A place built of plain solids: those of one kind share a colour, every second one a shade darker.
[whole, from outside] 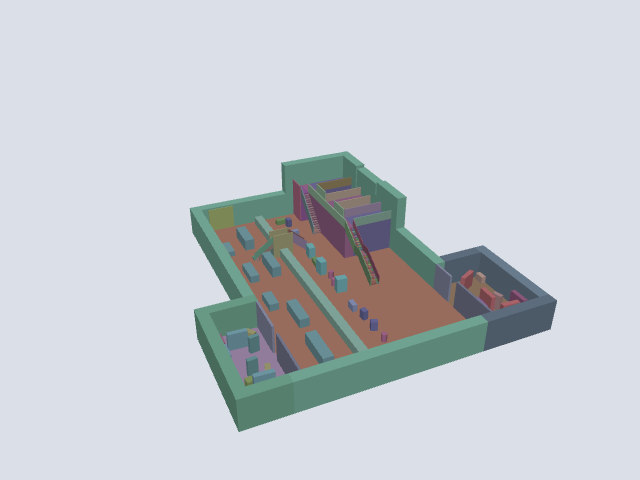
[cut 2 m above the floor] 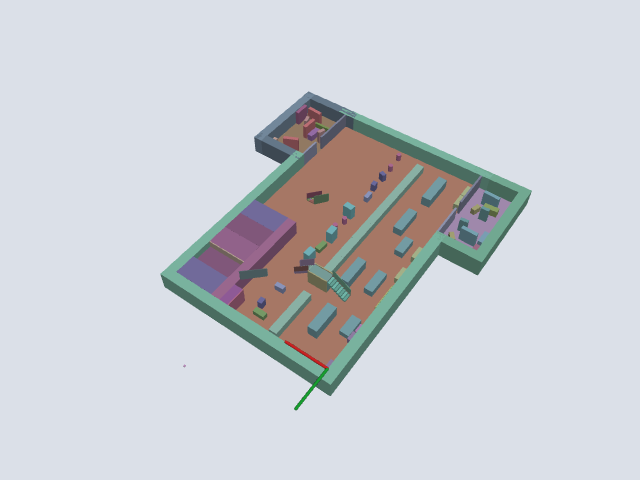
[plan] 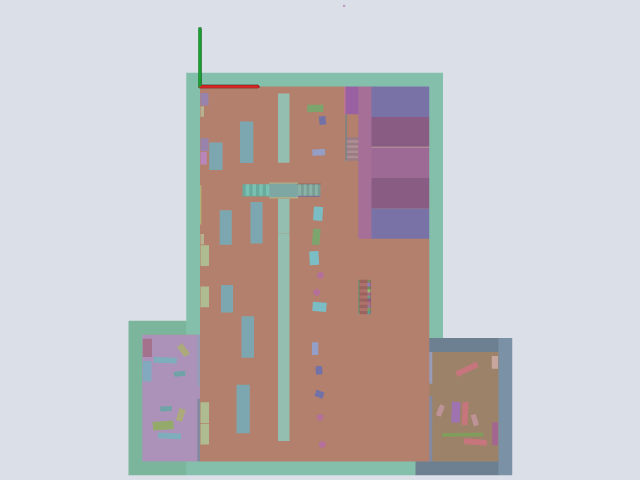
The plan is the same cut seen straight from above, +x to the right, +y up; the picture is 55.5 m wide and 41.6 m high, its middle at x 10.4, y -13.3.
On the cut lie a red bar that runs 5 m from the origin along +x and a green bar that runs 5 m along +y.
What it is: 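19 risers of 0.212 m in one run along the bins' fronts, up to the walk on their tops, 4.03 m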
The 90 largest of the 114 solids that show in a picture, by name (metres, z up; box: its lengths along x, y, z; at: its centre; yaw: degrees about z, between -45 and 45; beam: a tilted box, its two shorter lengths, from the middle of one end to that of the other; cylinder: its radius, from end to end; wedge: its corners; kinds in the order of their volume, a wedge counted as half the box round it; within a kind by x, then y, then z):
{
 "wall_metal_1": {"box": [1.2, 22.7, 3.6], "at": [-0.6, -10.15, 1.4]},
 "wall_metal_2": {"box": [15.02, 1.2, 3.6], "at": [6.31, 0.6, 1.4]},
 "wall_metal_3": {"box": [22.27, 1.2, 3.6], "at": [9.94, -33.1, 1.4]},
 "wall_metal_4": {"box": [9.65, 1.2, 7.63], "at": [16.25, 0.6, 3.41]},
 "wall_metal_5": {"box": [1.2, 11.0, 3.6], "at": [20.47, -17.5, 1.4]},
 "wall_metal_6": {"box": [1.2, 5.04, 7.63], "at": [20.47, -11.88, 3.41]},
 "wall_metal_7": {"box": [1.2, 5.04, 3.6], "at": [20.47, -9.24, 3.63]},
 "wall_metal_8": {"box": [1.2, 5.04, 6.2], "at": [20.47, -6.6, 3.83]},
 "wall_metal_9": {"box": [1.2, 5.04, 3.6], "at": [20.47, -3.96, 2.53]},
 "wall_metal_10": {"box": [1.2, 5.04, 6.5], "at": [20.47, -1.32, 3.98]},
 "floor_hallground_asphalt_1": {"box": [19.87, 32.5, 0.4], "at": [9.94, -16.25, -0.2]},
 "wall_brick_1": {"box": [8.4, 1.2, 3.6], "at": [22.87, -33.1, 1.4]},
 "wall_brick_2": {"box": [7.2, 1.2, 3.6], "at": [23.47, -22.4, 1.4]},
 "wall_brick_3": {"box": [1.2, 11.9, 3.6], "at": [26.47, -27.75, 1.4]},
 "wall_timber_1": {"box": [1.2, 13.4, 3.6], "at": [-5.6, -27.0, 1.4]},
 "wall_timber_2": {"box": [6.2, 1.2, 3.6], "at": [-3.1, -20.9, 1.4]},
 "wall_timber_3": {"box": [7.4, 1.2, 3.6], "at": [-2.5, -33.1, 1.4]},
 "floor_bin_concrete_1": {"box": [5.0, 2.64, 4.43], "at": [17.37, -11.88, 1.81]},
 "floor_bin_concrete_2": {"box": [5.0, 2.64, 3.3], "at": [17.37, -1.32, 2.38]},
 "floor_walk_concrete_1": {"box": [1.15, 13.2, 4.43], "at": [14.29, -6.6, 1.81]},
 "floor_bin_timber_1": {"box": [5.0, 2.64, 0.4], "at": [17.37, -9.24, 2.03]},
 "floor_bin_timber_2": {"box": [5.0, 2.64, 3.0], "at": [17.37, -6.6, 2.23]},
 "floor_bin_timber_3": {"box": [5.0, 2.64, 0.4], "at": [17.37, -3.96, 0.93]},
 "conveyor_1": {"box": [1.0, 3.0, 1.05], "at": [7.26, -29.23, 0.53]},
 "conveyor_2": {"box": [1.0, 3.0, 1.05], "at": [7.26, -26.23, 0.53]},
 "conveyor_3": {"box": [1.0, 3.0, 1.05], "at": [7.26, -23.23, 0.53]},
 "conveyor_4": {"box": [1.0, 3.0, 1.05], "at": [7.26, -20.23, 0.53]},
 "conveyor_5": {"box": [1.0, 3.0, 1.05], "at": [7.26, -17.23, 0.53]},
 "conveyor_6": {"box": [1.0, 3.0, 1.05], "at": [7.26, -14.22, 0.53]},
 "conveyor_7": {"box": [1.0, 3.0, 1.05], "at": [7.26, -11.22, 0.53]},
 "conveyor_8": {"box": [1.0, 3.0, 1.05], "at": [7.26, -5.1, 0.53]},
 "conveyor_9": {"box": [1.0, 3.0, 1.05], "at": [7.26, -2.1, 0.53]},
 "boardstack_front_1": {"box": [1.15, 2.4, 0.68], "at": [1.37, -6.04, 0.34]},
 "boardstack_front_2": {"box": [1.05, 3.0, 0.88], "at": [2.24, -12.21, 0.44]},
 "boardstack_front_3": {"box": [1.05, 2.4, 0.86], "at": [2.34, -18.39, 0.43]},
 "boardstack_front_4": {"box": [1.15, 4.2, 1.28], "at": [3.74, -27.94, 0.64]},
 "boardstack_front_5": {"box": [1.15, 3.6, 1.38], "at": [4.05, -4.82, 0.69]},
 "boardstack_front_6": {"box": [1.1, 3.6, 1.06], "at": [4.14, -21.7, 0.53]},
 "boardstack_front_7": {"box": [1.05, 3.6, 1.3], "at": [4.9, -11.81, 0.65]},
 "floor_annex_tile_1": {"box": [6.0, 9.5, 0.4], "at": [22.87, -27.75, -0.2]},
 "floor_leanto_floorboards_1": {"box": [5.0, 11.0, 0.4], "at": [-2.5, -27.0, -0.2]},
 "wall_concrete_1": {"box": [0.25, 5.45, 3.6], "at": [-0.12, -29.77, 1.4]},
 "wall_concrete_2": {"box": [0.25, 4.45, 3.6], "at": [-0.12, -23.73, 1.4]},
 "wall_concrete_3": {"box": [0.25, 5.65, 3.6], "at": [20.0, -29.68, 1.4]},
 "wall_concrete_4": {"box": [0.25, 2.75, 3.6], "at": [20.0, -24.38, 1.4]},
 "floor_walkland_concrete_1": {"box": [1.1, 2.4, 4.43], "at": [13.17, -1.2, 1.81]},
 "floor_crosswalk_concrete_1": {"box": [2.5, 1.15, 2.28], "at": [7.26, -9.0, 0.74]},
 "shelf_annex_1": {"box": [0.5, 2.0, 1.95], "at": [22.97, -28.33, 0.98], "yaw": -2.6},
 "shelf_annex_2": {"box": [2.0, 0.5, 1.92], "at": [23.14, -24.5, 0.96], "yaw": 25.7},
 "shelf_annex_3": {"box": [2.0, 0.5, 1.98], "at": [23.87, -30.81, 0.99], "yaw": -4.3},
 "bench_1": {"box": [0.75, 1.8, 0.9], "at": [0.41, -30.13, 0.45]},
 "bench_2": {"box": [0.75, 1.8, 0.9], "at": [0.41, -28.27, 0.45]},
 "bench_3": {"box": [0.75, 1.8, 0.91], "at": [0.41, -18.23, 0.45]},
 "bench_4": {"box": [0.75, 1.8, 0.91], "at": [0.41, -14.65, 0.46]},
 "pallets_hall_1": {"box": [0.8, 1.2, 1.71], "at": [9.89, -14.87, 0.85], "yaw": 3.0},
 "pallets_hall_2": {"box": [0.8, 1.2, 1.43], "at": [10.23, -11.02, 0.72], "yaw": -4.1},
 "pallets_hall_3": {"box": [1.2, 0.8, 1.72], "at": [10.35, -19.09, 0.86], "yaw": -4.9},
 "shelf_leanto_1": {"box": [2.0, 0.5, 1.91], "at": [-3.02, -23.72, 0.96], "yaw": -2.3},
 "shelf_leanto_2": {"box": [2.0, 0.5, 1.97], "at": [-2.64, -30.28, 0.98], "yaw": -3.1},
 "rail_bindiv_1": {"box": [5.0, 0.12, 2.6], "at": [17.37, -7.92, 3.53]},
 "rail_bindiv_2": {"box": [5.0, 0.12, 3.7], "at": [17.37, -5.28, 2.98]},
 "slidingdoor_hall_1": {"box": [0.1, 3.4, 3.0], "at": [0.06, -10.26, 1.5]},
 "slidingdoor_hall_2": {"box": [3.2, 0.1, 3.0], "at": [2.48, -0.06, 1.5]},
 "shelf_annex_far_1": {"box": [0.5, 2.0, 1.97], "at": [25.58, -30.09, 0.98]},
 "rail_crosswalk_1": {"box": [2.5, 0.12, 2.98], "at": [7.26, -9.63, 1.49]},
 "rail_crosswalk_2": {"box": [2.5, 0.12, 2.98], "at": [7.26, -8.37, 1.49]},
 "cabinet_annex_1": {"box": [0.45, 1.0, 1.85], "at": [20.83, -28.09, 0.93], "yaw": -21.1},
 "cabinet_annex_2": {"box": [0.45, 1.0, 1.88], "at": [23.81, -28.91, 0.94], "yaw": 16.6},
 "cabinet_leanto_1": {"box": [1.0, 0.45, 1.85], "at": [-2.95, -27.92, 0.92], "yaw": 3.8},
 "cabinet_leanto_2": {"box": [1.0, 0.45, 1.84], "at": [-1.76, -24.9, 0.92], "yaw": 5.9},
 "rail_walkland_1": {"box": [0.12, 2.4, 5.13], "at": [12.56, -1.2, 2.56]},
 "rail_walk_1": {"box": [0.12, 10.95, 1.1], "at": [13.78, -7.72, 4.58]},
 "bench_leanto_far_1": {"box": [0.75, 1.8, 0.91], "at": [-4.58, -24.67, 0.46]},
 "bench_leanto_1": {"box": [1.8, 0.75, 0.91], "at": [-3.19, -29.38, 0.45], "yaw": 3.8},
 "bench_annex_1": {"box": [0.75, 1.8, 0.89], "at": [22.18, -28.23, 0.44], "yaw": -2.6},
 "motor_1": {"box": [0.7, 1.1, 0.76], "at": [0.39, -5.04, 0.38]},
 "motor_2": {"box": [0.7, 1.1, 0.73], "at": [0.39, -1.1, 0.37]},
 "barrow_hall_1": {"box": [1.4, 0.65, 0.63], "at": [9.99, -1.89, 0.32], "yaw": 0.2},
 "barrow_hall_2": {"box": [0.65, 1.4, 0.62], "at": [10.08, -13.02, 0.31], "yaw": -4.3},
 "wall_bwa_1": {"wedge": [[12.62, -6.35, -0.05], [12.62, -6.35, 1.32], [12.62, -2.38, 3.7], [12.62, -2.38, 5.07], [12.72, -6.35, -0.05], [12.72, -6.35, 1.32], [12.72, -2.38, 3.7], [12.72, -2.38, 5.07]]},
 "toolchest_leanto_1": {"box": [0.55, 1.1, 0.81], "at": [-1.67, -28.46, 0.41], "yaw": -17.0},
 "toolchest_leanto_2": {"box": [0.55, 1.1, 0.83], "at": [-1.44, -22.85, 0.42], "yaw": 37.5},
 "toolchest_hall_1": {"box": [0.55, 1.1, 0.83], "at": [9.97, -22.71, 0.42], "yaw": -0.2},
 "toolchest_hall_2": {"box": [1.1, 0.55, 0.81], "at": [10.29, -5.71, 0.4], "yaw": 3.0},
 "desk_leanto_far_1": {"box": [0.8, 1.6, 0.72], "at": [-4.56, -22.65, 0.36]},
 "cant_annex_1": {"box": [3.6, 0.32, 0.63], "at": [22.76, -30.17, 0.32], "yaw": 0.7},
 "rail_bin_1": {"box": [5.0, 0.12, 1.1], "at": [17.37, -2.58, 4.58]},
 "rail_bins_1": {"box": [5.0, 0.12, 1.1], "at": [17.37, -13.14, 4.58]},
 "rail_binz_1": {"box": [5.0, 0.12, 1.1], "at": [17.37, -10.62, 4.58]},
 "toolchest_annex_far_1": {"box": [0.55, 1.1, 0.82], "at": [25.55, -23.9, 0.41]}
}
